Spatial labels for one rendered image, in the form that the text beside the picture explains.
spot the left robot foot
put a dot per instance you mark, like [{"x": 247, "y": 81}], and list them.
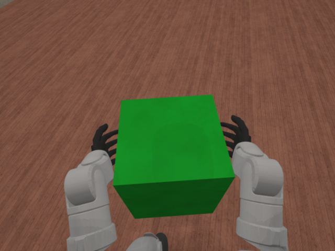
[{"x": 162, "y": 238}]

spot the left robot forearm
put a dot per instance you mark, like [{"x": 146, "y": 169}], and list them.
[{"x": 87, "y": 202}]

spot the right robot hand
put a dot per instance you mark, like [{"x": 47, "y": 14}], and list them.
[{"x": 242, "y": 133}]

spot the robot left shin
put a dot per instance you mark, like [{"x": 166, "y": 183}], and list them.
[{"x": 150, "y": 234}]

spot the carton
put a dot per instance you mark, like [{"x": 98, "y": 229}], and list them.
[{"x": 171, "y": 156}]

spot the left robot hand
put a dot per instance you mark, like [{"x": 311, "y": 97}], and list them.
[{"x": 99, "y": 141}]

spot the right robot forearm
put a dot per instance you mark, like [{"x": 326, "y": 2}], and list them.
[{"x": 261, "y": 191}]

